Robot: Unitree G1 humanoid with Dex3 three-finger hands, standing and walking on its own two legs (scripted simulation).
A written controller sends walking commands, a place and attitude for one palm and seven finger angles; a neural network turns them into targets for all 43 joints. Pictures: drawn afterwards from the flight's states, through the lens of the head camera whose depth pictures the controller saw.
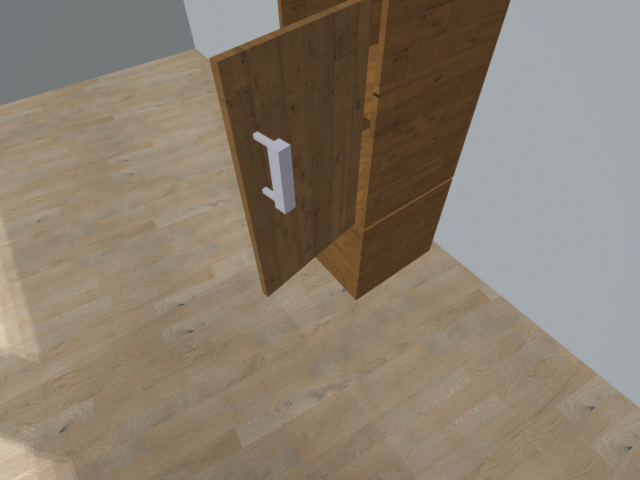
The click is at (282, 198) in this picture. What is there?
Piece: cupboard door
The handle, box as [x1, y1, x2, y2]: [253, 131, 295, 213]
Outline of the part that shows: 257,131 253,133 253,137 267,147 273,186 272,191 266,187 263,188 263,193 275,201 275,206 278,209 286,213 295,206 290,145 279,138 273,141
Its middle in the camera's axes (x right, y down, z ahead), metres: -0.09 -0.11 +0.68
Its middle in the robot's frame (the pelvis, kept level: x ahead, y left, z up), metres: +0.59 +0.12 +0.04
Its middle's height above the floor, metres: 0.82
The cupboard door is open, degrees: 100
